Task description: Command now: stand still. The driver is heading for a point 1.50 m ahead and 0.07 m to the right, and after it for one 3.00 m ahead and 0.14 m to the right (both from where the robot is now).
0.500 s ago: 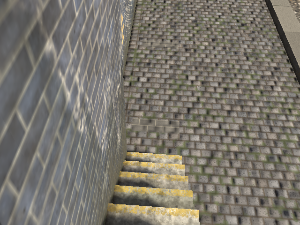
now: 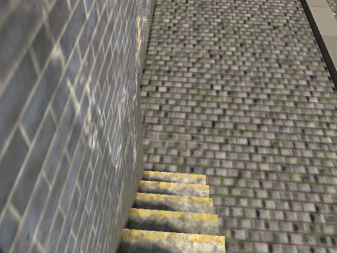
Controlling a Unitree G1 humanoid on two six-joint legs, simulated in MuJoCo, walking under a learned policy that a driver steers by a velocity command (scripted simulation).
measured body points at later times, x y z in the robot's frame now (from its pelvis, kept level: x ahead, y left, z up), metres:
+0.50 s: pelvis +0.00 +0.00 +0.00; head +0.02 +0.02 +0.45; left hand +0.03 +0.24 -0.16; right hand -0.02 -0.23 -0.15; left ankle -0.03 +0.18 -0.73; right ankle +0.01 -0.05 -0.73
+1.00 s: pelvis +0.02 -0.01 -0.03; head +0.03 +0.00 +0.42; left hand +0.05 +0.26 -0.17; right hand +0.02 -0.28 -0.17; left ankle -0.03 +0.18 -0.73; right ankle -0.01 -0.07 -0.74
